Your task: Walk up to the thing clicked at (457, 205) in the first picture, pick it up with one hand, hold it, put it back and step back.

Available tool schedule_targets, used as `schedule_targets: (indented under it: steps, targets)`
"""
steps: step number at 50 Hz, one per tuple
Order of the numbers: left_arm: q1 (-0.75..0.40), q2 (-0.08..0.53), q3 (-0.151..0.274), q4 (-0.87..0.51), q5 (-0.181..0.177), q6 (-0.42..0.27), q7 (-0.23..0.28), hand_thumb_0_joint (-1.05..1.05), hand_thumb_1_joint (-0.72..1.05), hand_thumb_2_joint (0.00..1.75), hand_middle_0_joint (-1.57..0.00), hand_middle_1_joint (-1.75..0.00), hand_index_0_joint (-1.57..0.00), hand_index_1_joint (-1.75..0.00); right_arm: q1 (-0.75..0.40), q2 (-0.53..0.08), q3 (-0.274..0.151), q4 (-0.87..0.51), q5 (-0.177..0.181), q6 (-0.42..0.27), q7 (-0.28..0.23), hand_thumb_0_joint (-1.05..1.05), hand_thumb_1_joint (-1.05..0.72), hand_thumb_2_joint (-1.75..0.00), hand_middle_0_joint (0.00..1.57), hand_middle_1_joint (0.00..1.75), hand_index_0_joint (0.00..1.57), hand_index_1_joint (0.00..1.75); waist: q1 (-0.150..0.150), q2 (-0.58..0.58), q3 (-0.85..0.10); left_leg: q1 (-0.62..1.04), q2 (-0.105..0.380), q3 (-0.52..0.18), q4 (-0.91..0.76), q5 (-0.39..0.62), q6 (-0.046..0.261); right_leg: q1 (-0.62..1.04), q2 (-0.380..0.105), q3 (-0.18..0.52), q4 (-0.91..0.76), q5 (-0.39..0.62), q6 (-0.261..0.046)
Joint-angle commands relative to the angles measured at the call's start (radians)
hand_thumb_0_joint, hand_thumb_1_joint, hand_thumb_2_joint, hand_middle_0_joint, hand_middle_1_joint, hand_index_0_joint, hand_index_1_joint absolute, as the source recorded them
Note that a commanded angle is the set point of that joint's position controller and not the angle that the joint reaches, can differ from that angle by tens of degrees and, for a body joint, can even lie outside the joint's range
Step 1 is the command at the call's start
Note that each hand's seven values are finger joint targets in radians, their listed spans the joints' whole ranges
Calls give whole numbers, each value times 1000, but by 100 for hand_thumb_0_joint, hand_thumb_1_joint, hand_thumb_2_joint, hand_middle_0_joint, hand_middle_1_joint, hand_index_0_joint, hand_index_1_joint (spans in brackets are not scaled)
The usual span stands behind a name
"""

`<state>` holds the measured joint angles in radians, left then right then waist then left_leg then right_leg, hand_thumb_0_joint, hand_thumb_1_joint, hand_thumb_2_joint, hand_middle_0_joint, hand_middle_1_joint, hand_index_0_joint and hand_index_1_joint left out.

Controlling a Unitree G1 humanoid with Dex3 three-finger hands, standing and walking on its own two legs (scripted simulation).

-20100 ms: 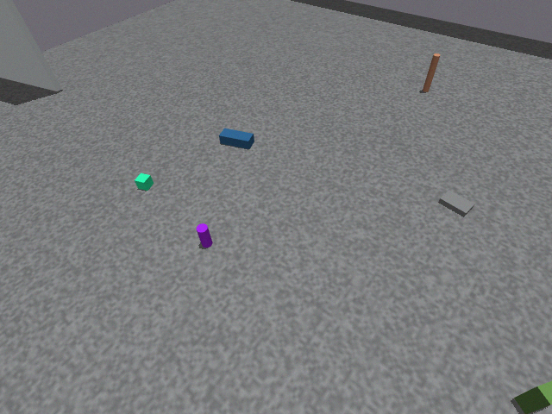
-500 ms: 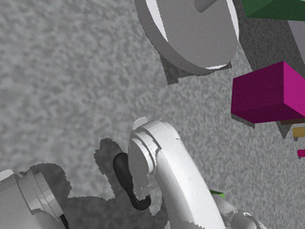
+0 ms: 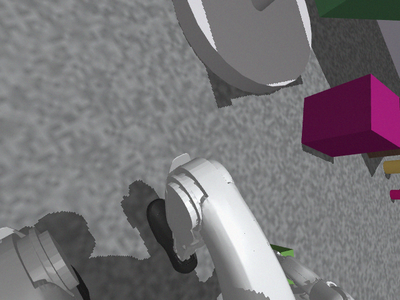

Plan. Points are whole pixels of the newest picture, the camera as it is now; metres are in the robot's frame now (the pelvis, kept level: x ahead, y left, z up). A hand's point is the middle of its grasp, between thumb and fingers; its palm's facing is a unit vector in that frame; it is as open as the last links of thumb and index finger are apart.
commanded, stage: close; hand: left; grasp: from above
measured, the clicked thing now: out of the picture +0.46 +0.36 -0.29
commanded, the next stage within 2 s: settle in 0.34 s
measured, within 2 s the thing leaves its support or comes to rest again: leaves its support in 0.68 s
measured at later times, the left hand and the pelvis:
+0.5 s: hand out of the picture +0.45 +0.35 -0.25, palm faces -0.44 -0.13 -0.89, open 10.4 cm; pelvis +0.00 +0.00 +0.00, yaw +0 degrees
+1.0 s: hand out of the picture +0.45 +0.38 -0.19, palm faces -0.43 -0.11 -0.89, open 10.3 cm; pelvis +0.00 +0.00 +0.01, yaw +2 degrees
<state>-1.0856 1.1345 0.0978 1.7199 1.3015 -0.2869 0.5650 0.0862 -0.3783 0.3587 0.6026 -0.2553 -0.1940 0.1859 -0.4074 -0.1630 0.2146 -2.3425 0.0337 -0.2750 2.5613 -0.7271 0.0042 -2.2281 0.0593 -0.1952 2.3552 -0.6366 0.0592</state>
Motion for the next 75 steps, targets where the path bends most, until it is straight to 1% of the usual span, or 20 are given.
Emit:
schedule_targets:
  steps: [1,2,13,20,23,25,28,31,32,34,35,36,37,42,46,51,52,67,72,75]
  targets:
    - [-240,249,3,-168,-11,-6,27,0,39,49,-72,-60,-75,-57,185,-341,-112,16,8,4,-9,0,-89,-90,20,30,20,30,-34,560,-639,483,27,89,-261,269,-6,357,28,-91,-181,251,-76]
    - [-173,248,9,-71,-2,1,23,0,40,50,-73,-61,-76,-57,181,-322,-100,18,8,6,-8,0,-89,-90,20,30,20,30,-32,551,-635,492,29,92,-260,265,-2,372,31,-83,-188,245,-75]
    - [-213,234,-9,-109,4,-7,36,0,60,51,-89,-56,-92,-53,183,-332,-104,4,0,12,-13,0,-89,-90,20,30,20,30,-52,541,-618,473,27,94,-267,225,5,366,34,-84,-198,226,-69]
    - [-231,270,12,-125,10,3,42,0,69,51,-97,-55,-99,-52,191,-332,-96,14,1,10,-14,0,-89,-90,20,30,20,30,-38,553,-654,495,28,88,-255,275,-1,367,28,-83,-188,254,-74]
    - [-201,251,3,-77,1,9,37,0,62,52,-98,-56,-101,-53,185,-328,-98,5,5,11,-15,0,-91,-90,20,30,20,30,-46,536,-619,475,30,89,-270,245,2,367,32,-84,-192,234,-71]
    - [-266,281,16,-171,1,7,35,0,60,48,-96,-51,-99,-48,190,-338,-107,5,5,12,-18,0,-90,-90,20,30,20,30,-35,581,-666,494,27,94,-267,256,0,367,29,-81,-192,243,-75]
    - [-235,269,12,-141,-8,26,11,0,59,48,-97,-48,-99,-46,186,-340,-118,3,17,9,-19,0,-91,-90,20,30,20,30,-37,570,-631,482,27,97,-275,222,-1,342,25,-76,-199,213,-76]
    - [-242,287,33,-186,-4,33,-2,0,63,50,-101,-48,-103,-46,190,-335,-128,-6,18,13,-20,0,-91,-90,20,30,20,30,-13,623,-704,544,29,97,-274,268,-9,353,23,-72,-188,238,-85]
    - [-314,285,30,-313,-7,22,-7,0,66,49,-103,-46,-105,-44,196,-335,-129,-5,19,15,-17,0,-91,-90,20,30,20,30,-13,663,-737,564,27,96,-275,318,-17,352,19,-80,-184,277,-86]
    - [-196,263,37,-195,-8,45,-21,0,69,50,-106,-47,-108,-45,202,-324,-136,2,19,21,-14,0,-91,-90,20,30,20,30,-9,640,-721,559,28,100,-275,314,-11,359,24,-76,-182,272,-83]
    - [-247,248,28,-282,-22,37,-31,0,70,49,-106,-46,-108,-44,198,-327,-147,-7,25,21,-13,0,-90,-90,20,30,20,30,-2,646,-726,538,21,110,-270,322,-13,360,23,-75,-191,278,-87]
    - [-190,269,54,-219,-22,48,-34,0,70,51,-105,-48,-107,-46,198,-327,-150,-4,28,28,-15,0,-90,-90,20,30,20,30,6,626,-737,533,21,109,-286,293,-10,383,23,-72,-201,259,-88]
    - [-258,255,40,-335,-27,45,-45,0,73,50,-107,-47,-109,-45,206,-320,-153,-10,27,31,-14,0,-90,-90,20,30,20,30,14,661,-759,544,17,115,-283,319,-12,371,23,-73,-198,280,-91]
    - [-164,229,61,-348,-42,70,-117,0,76,50,-110,-46,-112,-44,225,-318,-191,-3,42,55,-8,0,-90,-90,20,30,20,30,42,670,-792,591,16,115,-299,354,-15,341,16,-66,-203,274,-95]
    - [-228,116,7,-480,-72,60,-179,0,83,50,-116,-42,-118,-41,228,-291,-212,-9,58,80,-5,0,-90,-90,20,30,20,30,44,666,-805,573,7,126,-323,318,-12,324,10,-56,-223,257,-101]
    - [-184,105,20,-462,-76,57,-242,0,81,52,-117,-40,-118,-40,249,-283,-242,-18,84,115,-15,0,-90,-90,20,30,20,30,52,549,-794,489,-3,140,-330,243,5,340,6,-38,-249,204,-99]
    - [-224,66,-14,-523,-80,48,-256,0,81,50,-117,-40,-118,-39,251,-262,-241,-12,89,122,-17,0,-90,-90,20,30,20,30,57,562,-795,501,-5,149,-331,250,6,338,4,-31,-258,214,-98]
    - [-257,64,7,-560,-51,39,-299,0,81,50,-114,-42,-116,-40,271,-232,-277,-23,117,193,-64,0,-90,-90,20,30,20,30,99,600,-860,560,-28,160,-396,245,2,271,-15,-10,-262,189,-109]
    - [-250,36,-3,-571,-68,52,-318,0,73,51,-109,-38,-110,-36,279,-220,-287,-21,126,209,-75,0,-88,-89,20,30,20,30,101,572,-856,544,-31,167,-426,188,8,273,-18,-2,-287,145,-108]
    - [-239,63,16,-613,-87,66,-344,0,71,42,-110,-44,-112,-41,285,-217,-298,-25,134,217,-82,0,-93,-91,20,30,20,30,126,572,-903,558,-35,186,-436,197,13,302,-20,15,-309,147,-109]
